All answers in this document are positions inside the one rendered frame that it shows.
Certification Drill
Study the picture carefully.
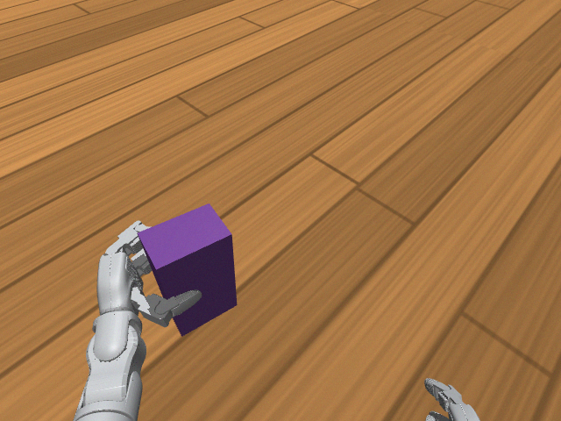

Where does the left robot hand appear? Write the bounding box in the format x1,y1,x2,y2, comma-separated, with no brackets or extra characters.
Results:
97,221,202,327

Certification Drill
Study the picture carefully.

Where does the carton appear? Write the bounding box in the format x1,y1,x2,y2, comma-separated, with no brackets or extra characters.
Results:
138,203,237,336

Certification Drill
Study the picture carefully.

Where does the right robot hand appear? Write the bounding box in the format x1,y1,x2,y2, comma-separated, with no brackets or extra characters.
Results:
424,378,480,421

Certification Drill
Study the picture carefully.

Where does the left robot arm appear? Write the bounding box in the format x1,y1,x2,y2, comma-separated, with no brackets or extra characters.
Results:
73,310,146,421

